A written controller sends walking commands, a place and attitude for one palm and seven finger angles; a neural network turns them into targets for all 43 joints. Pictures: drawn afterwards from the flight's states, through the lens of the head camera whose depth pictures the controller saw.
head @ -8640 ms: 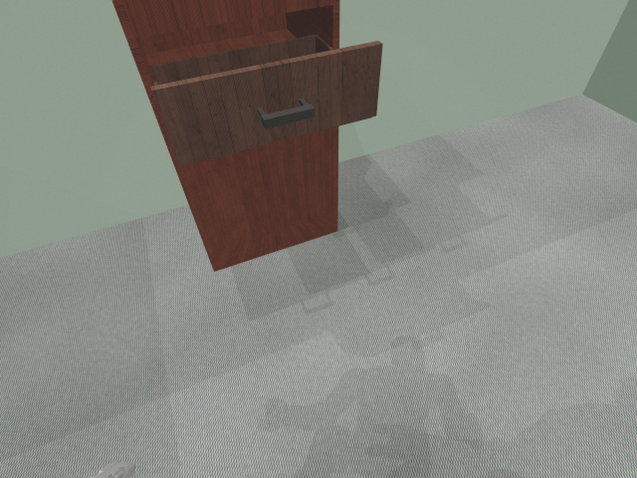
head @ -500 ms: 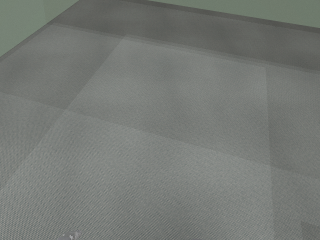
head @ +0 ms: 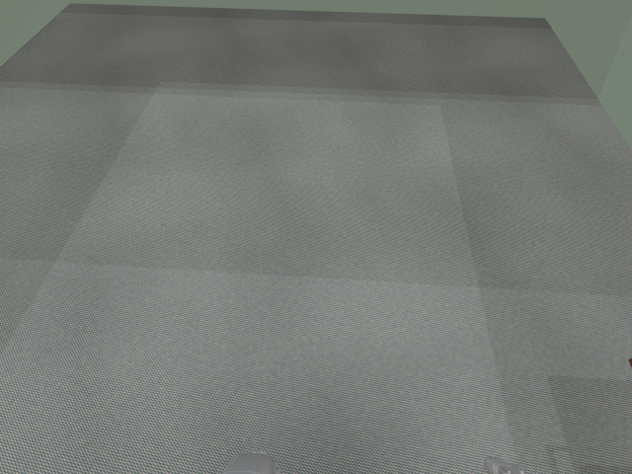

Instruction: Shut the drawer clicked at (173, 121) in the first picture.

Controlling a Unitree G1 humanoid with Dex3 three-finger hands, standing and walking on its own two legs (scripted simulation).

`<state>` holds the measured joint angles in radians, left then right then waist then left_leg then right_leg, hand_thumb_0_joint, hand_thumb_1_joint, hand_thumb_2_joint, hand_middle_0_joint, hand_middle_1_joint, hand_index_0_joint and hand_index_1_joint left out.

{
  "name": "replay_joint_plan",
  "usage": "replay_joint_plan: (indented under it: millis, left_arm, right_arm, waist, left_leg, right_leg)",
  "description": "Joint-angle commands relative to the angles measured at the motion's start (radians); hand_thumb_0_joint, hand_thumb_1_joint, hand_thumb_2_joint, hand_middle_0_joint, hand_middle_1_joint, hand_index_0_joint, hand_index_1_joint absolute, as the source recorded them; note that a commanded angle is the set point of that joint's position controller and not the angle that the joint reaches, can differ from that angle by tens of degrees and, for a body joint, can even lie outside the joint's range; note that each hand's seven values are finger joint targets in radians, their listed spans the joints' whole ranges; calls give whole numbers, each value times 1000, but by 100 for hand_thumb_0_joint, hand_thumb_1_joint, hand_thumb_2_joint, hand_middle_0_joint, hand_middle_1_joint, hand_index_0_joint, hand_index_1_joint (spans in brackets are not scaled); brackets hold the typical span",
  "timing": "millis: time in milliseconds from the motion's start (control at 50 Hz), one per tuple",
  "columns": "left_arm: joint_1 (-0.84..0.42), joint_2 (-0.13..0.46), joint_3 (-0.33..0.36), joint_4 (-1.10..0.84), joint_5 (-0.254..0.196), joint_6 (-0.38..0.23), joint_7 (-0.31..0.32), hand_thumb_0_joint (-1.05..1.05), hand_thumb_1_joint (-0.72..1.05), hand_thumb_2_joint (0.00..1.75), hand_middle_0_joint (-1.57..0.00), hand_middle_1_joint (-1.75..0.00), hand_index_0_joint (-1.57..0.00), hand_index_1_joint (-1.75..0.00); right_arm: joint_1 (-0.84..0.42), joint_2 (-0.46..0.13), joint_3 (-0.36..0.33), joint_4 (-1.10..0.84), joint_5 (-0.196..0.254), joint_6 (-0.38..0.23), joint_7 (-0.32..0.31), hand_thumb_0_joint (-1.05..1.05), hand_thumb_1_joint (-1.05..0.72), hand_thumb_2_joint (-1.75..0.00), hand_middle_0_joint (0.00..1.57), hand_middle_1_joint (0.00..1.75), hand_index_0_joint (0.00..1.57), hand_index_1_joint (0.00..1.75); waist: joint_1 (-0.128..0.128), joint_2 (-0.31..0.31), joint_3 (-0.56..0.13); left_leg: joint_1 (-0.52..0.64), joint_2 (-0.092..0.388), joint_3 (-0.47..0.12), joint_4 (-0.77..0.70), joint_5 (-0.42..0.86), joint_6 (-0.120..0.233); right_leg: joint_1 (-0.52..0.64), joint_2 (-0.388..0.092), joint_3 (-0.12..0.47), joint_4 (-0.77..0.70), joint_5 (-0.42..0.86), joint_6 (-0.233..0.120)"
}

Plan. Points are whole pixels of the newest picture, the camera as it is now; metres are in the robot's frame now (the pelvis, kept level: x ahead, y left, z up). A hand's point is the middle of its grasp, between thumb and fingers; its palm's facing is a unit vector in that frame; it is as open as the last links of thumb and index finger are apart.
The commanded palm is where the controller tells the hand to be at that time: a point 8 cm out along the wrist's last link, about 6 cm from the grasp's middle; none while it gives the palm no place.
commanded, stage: turn to face it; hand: left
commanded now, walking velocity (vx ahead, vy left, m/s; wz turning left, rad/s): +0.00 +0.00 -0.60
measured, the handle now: out of the picture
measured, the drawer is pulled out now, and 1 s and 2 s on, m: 0.29 0.29 0.29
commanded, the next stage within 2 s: none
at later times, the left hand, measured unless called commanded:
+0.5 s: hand out of the picture +0.12 +0.22 -0.17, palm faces -0.28 -0.94 -0.22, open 7.4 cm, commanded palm none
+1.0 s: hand (250, 467) +0.15 +0.11 -0.15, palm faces -0.54 -0.80 -0.26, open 7.4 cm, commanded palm none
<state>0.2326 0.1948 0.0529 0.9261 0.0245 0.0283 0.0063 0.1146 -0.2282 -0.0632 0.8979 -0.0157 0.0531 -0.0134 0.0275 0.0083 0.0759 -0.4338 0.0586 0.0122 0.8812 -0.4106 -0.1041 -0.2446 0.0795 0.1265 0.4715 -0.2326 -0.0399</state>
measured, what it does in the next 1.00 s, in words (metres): steps on the spot, turning right: left foot, then right foot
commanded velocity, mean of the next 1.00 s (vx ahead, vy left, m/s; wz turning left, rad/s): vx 0.00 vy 0.00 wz -0.60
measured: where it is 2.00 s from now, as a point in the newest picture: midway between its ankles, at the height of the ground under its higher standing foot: outside the picture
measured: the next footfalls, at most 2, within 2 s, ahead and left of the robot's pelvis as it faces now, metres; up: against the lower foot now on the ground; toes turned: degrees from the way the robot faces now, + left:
left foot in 0.10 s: +0.05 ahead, +0.13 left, +0.00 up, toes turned -2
right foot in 0.64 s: -0.04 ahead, -0.10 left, +0.00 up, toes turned -30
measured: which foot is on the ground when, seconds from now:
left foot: up 0.00-0.08, down 0.10-0.64, up 0.66-1.00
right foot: down 0.00-0.10, up 0.12-0.62, down 0.64-1.00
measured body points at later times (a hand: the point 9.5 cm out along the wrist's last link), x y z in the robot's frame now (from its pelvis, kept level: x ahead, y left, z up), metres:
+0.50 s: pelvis -0.01 +0.04 +0.00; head +0.03 +0.05 +0.45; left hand +0.14 +0.27 -0.15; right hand -0.05 -0.21 -0.13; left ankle +0.01 +0.13 -0.74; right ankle -0.08 -0.10 -0.68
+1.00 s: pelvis -0.03 -0.01 +0.00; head -0.01 -0.05 +0.45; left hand +0.18 +0.15 -0.13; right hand -0.10 -0.27 -0.15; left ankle +0.07 +0.13 -0.67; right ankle -0.08 -0.08 -0.74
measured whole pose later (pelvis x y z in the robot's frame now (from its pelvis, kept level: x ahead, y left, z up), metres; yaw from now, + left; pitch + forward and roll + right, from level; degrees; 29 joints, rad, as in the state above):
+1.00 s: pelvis -0.03 -0.01 +0.00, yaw -36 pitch +0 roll +1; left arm 0.21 0.18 0.05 0.92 0.02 0.02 0.01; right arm 0.15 -0.24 -0.07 0.92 -0.02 0.06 -0.01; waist 0.00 0.03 0.07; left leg -0.48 0.09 0.01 1.00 -0.38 -0.12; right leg -0.23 0.07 0.09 0.46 -0.23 -0.05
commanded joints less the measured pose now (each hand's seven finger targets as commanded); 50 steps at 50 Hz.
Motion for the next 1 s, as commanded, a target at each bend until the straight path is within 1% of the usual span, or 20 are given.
replay_joint_plan:
  millis: [0,40,60,80,100,120,140,200,320,460,540,580,600,620,640,660,680,740,800,980]
  left_arm:
    - [-22,231,69,-82,-3,-11,15,0,90,90,-20,-30,-20,-30]
    - [-55,215,65,-84,-11,-5,13,0,90,90,-20,-30,-20,-30]
    - [-53,174,59,-98,-18,0,12,0,90,90,-20,-30,-20,-30]
    - [-10,113,49,-110,-27,3,2,0,90,90,-20,-30,-20,-30]
    - [-7,142,55,-101,-10,6,1,0,90,90,-20,-30,-20,-30]
    - [26,166,67,-80,1,12,-4,0,90,90,-20,-30,-20,-30]
    - [41,162,75,-57,6,19,-9,0,90,90,-20,-30,-20,-30]
    - [46,146,72,-44,5,28,-27,0,90,90,-20,-30,-20,-30]
    - [-29,110,56,-66,-4,35,-32,0,90,90,-20,-30,-20,-30]
    - [-113,82,39,-91,-6,28,-33,0,90,90,-20,-30,-20,-30]
    - [-100,84,35,-93,-7,13,-27,0,90,90,-20,-30,-20,-30]
    - [-4,122,43,-65,-6,-4,-22,0,90,90,-20,-30,-20,-30]
    - [60,229,61,-48,5,-22,-10,0,90,90,-20,-30,-20,-30]
    - [107,320,78,-30,-4,-23,6,0,90,90,-20,-30,-20,-30]
    - [114,310,78,-32,-14,-17,17,0,90,90,-20,-30,-20,-30]
    - [63,268,74,-40,-15,-17,22,0,90,90,-20,-30,-20,-30]
    - [8,246,70,-52,-13,-17,24,0,90,90,-20,-30,-20,-30]
    - [-52,195,50,-70,-16,-27,16,0,90,90,-20,-30,-20,-30]
    - [-28,205,50,-67,-17,-33,12,0,90,90,-20,-30,-20,-30]
    - [12,222,62,-65,-5,-22,14,0,90,90,-20,-30,-20,-30]
  right_arm:
    - [30,-78,-20,-89,15,-39,-19,0,-90,-90,20,30,20,30]
    - [105,-84,-22,-66,20,-46,-25,0,-90,-90,20,30,20,30]
    - [157,-125,-25,-56,15,-56,-30,0,-90,-90,20,30,20,30]
    - [150,-218,-39,-70,2,-60,-28,0,-90,-90,20,30,20,30]
    - [145,-241,-40,-84,-1,-51,-26,0,-90,-90,20,30,20,30]
    - [86,-187,-25,-100,-7,-50,-25,0,-90,-90,20,30,20,30]
    - [21,-147,-15,-115,-6,-55,-29,0,-90,-90,20,30,20,30]
    - [32,-128,-7,-112,-6,-62,-30,0,-90,-90,20,30,20,30]
    - [162,-137,-23,-61,-2,-65,-27,0,-90,-90,20,30,20,30]
    - [209,-160,-43,-14,-9,-57,-14,0,-90,-90,20,30,20,30]
    - [206,-178,-52,0,-11,-56,-5,0,-90,-90,20,30,20,30]
    - [190,-172,-51,-1,-3,-54,-2,0,-90,-90,20,30,20,30]
    - [201,-112,-36,-21,6,-48,5,0,-90,-90,20,30,20,30]
    - [131,-56,-14,-74,0,-38,7,0,-90,-90,20,30,20,30]
    - [116,-87,-20,-83,4,-24,-5,0,-90,-90,20,30,20,30]
    - [101,-84,-19,-66,4,-18,-6,0,-90,-90,20,30,20,30]
    - [97,-86,-20,-55,0,-17,-6,0,-90,-90,20,30,20,30]
    - [135,-96,-28,-22,-5,-16,-1,0,-90,-90,20,30,20,30]
    - [134,-93,-28,-19,-5,-11,-4,0,-90,-90,20,30,20,30]
    - [0,-87,-23,-77,3,-22,-8,0,-90,-90,20,30,20,30]
  waist:
    - [-21,-176,-132]
    - [-56,-151,-152]
    - [-75,-33,-186]
    - [-57,263,-187]
    - [-59,253,-145]
    - [-26,150,-106]
    - [2,177,-70]
    - [2,159,-47]
    - [-45,144,-72]
    - [-78,190,-81]
    - [-63,196,-105]
    - [-4,117,-155]
    - [26,-153,-176]
    - [49,-343,-148]
    - [50,-225,-159]
    - [29,-201,-117]
    - [10,-215,-91]
    - [-32,-143,-85]
    - [-31,-146,-111]
    - [1,-149,-101]
  left_leg:
    - [74,-30,-5,-188,2,24]
    - [250,-36,1,-417,161,36]
    - [396,68,-76,-531,234,63]
    - [500,334,-333,-601,386,145]
    - [387,442,-376,-591,438,224]
    - [287,399,-298,-606,370,235]
    - [222,343,-222,-623,339,206]
    - [240,234,-51,-603,410,170]
    - [378,278,-3,-578,479,221]
    - [375,324,83,-531,549,233]
    - [347,346,124,-448,595,204]
    - [276,306,204,-281,510,119]
    - [56,220,250,-84,210,52]
    - [-166,88,196,137,-232,8]
    - [-164,101,64,243,-223,19]
    - [-183,112,25,267,-147,25]
    - [-200,108,18,285,-97,19]
    - [-143,93,13,261,41,-3]
    - [-135,69,12,228,57,-16]
    - [-84,15,-7,43,1,-5]
  right_leg:
    - [85,-259,312,-48,504,-140]
    - [2,-200,300,22,430,-75]
    - [-103,-112,229,119,249,-25]
    - [-308,24,77,318,-236,45]
    - [-309,-15,-18,537,-376,75]
    - [-291,-51,-9,652,-315,87]
    - [-290,-61,-14,707,-254,95]
    - [-301,-74,-60,787,-148,113]
    - [-326,-115,-116,653,-165,135]
    - [-207,-129,-199,394,-231,113]
    - [-98,-110,-222,217,-179,77]
    - [100,-123,-210,-47,50,55]
    - [282,-299,11,-142,274,-4]
    - [292,-489,275,-121,678,-105]
    - [238,-513,224,-102,698,-164]
    - [199,-433,165,-114,587,-149]
    - [190,-394,161,-118,526,-137]
    - [150,-298,58,-104,580,-95]
    - [177,-279,75,-99,597,-100]
    - [141,-276,258,-109,416,-159]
